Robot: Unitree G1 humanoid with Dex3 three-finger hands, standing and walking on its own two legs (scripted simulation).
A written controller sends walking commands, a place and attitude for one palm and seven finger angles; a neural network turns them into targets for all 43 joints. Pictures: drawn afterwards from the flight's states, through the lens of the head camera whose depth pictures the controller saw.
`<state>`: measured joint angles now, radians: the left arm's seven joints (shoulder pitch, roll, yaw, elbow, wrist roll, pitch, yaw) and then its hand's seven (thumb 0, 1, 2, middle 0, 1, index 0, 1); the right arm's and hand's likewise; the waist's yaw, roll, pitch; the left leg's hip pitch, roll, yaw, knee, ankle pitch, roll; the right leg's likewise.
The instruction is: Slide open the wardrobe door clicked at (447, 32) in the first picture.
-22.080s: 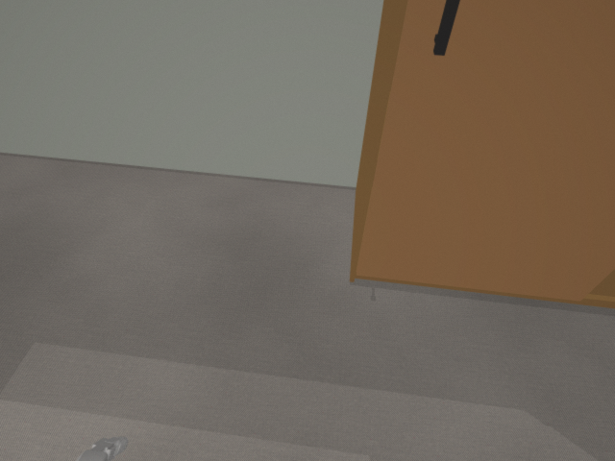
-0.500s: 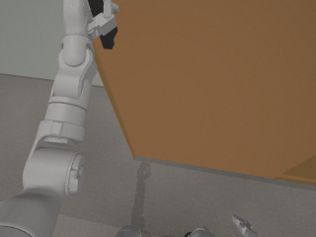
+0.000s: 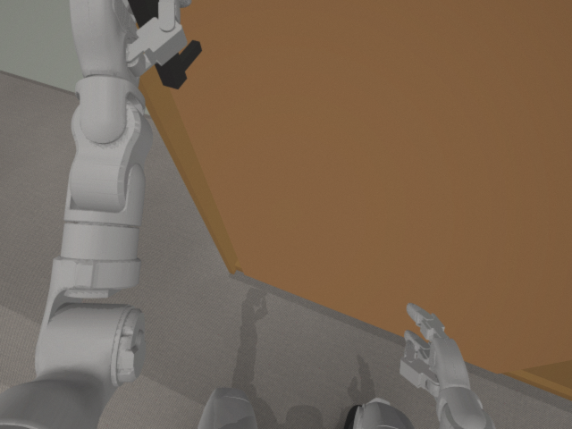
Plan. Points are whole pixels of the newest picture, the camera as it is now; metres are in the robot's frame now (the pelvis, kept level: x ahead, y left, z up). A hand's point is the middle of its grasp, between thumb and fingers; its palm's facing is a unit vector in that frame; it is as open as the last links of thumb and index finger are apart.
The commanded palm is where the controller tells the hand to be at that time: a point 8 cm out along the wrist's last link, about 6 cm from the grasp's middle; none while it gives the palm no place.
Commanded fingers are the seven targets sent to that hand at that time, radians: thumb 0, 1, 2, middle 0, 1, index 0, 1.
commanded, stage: step sideways, sliding the door along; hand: left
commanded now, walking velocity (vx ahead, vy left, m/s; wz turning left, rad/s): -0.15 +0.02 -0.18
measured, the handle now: out of the picture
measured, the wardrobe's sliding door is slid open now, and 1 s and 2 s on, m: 0.05 0.33 0.44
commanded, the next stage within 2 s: none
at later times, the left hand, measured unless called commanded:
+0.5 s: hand (316, 63) +0.39 +0.07 +0.26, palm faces +0.10 -1.00 +0.00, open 6.7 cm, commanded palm +0.36 +0.04 +0.25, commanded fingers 0.00 0.90 0.90 -0.45 -1.40 -0.45 -1.40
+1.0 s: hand (460, 110) +0.37 -0.05 +0.26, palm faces -0.13 -0.98 -0.13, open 7.5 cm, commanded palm +0.35 -0.01 +0.25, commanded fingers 0.00 0.90 0.90 -0.45 -1.40 -0.45 -1.40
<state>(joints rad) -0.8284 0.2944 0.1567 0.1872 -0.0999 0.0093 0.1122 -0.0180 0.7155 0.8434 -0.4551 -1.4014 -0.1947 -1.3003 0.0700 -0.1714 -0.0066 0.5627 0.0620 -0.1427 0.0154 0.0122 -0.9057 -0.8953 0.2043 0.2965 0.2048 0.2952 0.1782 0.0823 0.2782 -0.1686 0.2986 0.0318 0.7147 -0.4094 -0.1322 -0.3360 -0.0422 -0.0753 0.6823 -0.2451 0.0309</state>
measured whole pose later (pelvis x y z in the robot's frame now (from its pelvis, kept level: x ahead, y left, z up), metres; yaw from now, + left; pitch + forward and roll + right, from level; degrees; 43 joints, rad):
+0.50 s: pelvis +0.07 -0.05 +0.02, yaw -2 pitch -1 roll -2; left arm -0.34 0.09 -0.04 -0.42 -0.04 -0.07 0.12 -0.02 0.74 0.80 -0.46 -1.40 -0.15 -1.23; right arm 0.10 -0.14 0.03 0.51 0.02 -0.16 0.06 0.02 -0.91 -0.90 0.20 0.30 0.20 0.30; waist 0.18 0.05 0.23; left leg -0.13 0.19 0.21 0.61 -0.43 -0.06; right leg -0.45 -0.03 -0.08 0.88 -0.32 0.04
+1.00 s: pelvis +0.02 -0.09 +0.02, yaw -9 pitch -2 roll +2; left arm -0.29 0.22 0.00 -0.35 -0.03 -0.14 0.13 -0.06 0.66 0.71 -0.38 -1.39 -0.10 -1.18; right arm 0.02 -0.16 -0.04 0.55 0.00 -0.04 0.02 0.01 -0.91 -0.90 0.20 0.30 0.21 0.30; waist -0.01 -0.03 0.20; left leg -0.22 0.08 0.14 0.56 -0.28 -0.04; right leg -0.52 0.05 0.02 0.89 -0.39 -0.02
